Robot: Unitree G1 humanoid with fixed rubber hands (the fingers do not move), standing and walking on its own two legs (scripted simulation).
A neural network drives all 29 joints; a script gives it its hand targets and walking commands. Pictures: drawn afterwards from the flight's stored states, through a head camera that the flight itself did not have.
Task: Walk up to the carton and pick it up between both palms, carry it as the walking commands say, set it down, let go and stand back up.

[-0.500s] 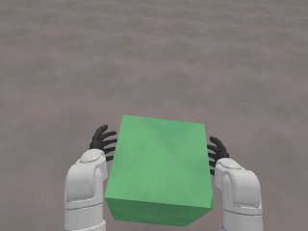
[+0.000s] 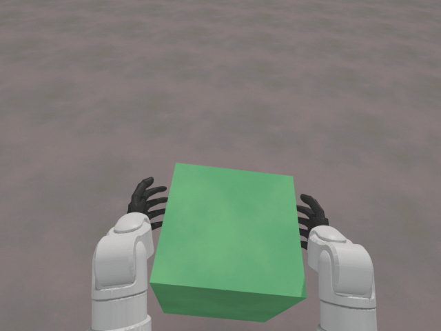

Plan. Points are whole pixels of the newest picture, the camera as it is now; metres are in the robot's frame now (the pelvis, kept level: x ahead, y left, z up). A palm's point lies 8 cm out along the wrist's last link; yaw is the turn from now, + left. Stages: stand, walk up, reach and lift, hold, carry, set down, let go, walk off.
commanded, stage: carry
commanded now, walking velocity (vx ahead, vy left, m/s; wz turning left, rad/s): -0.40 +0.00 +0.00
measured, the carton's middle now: (223, 249) +0.28 +0.00 +0.01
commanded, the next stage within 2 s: none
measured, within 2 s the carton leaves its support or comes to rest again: neither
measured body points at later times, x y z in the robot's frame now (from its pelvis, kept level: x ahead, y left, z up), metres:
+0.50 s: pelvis -0.08 -0.02 -0.01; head -0.10 -0.01 +0.44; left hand +0.22 +0.12 +0.09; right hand +0.19 -0.18 +0.07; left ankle +0.03 +0.06 -0.73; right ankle +0.02 -0.15 -0.73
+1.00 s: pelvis -0.13 -0.02 -0.01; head -0.16 -0.01 +0.44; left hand +0.16 +0.12 +0.09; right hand +0.13 -0.18 +0.08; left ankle +0.03 +0.06 -0.73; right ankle -0.08 -0.14 -0.73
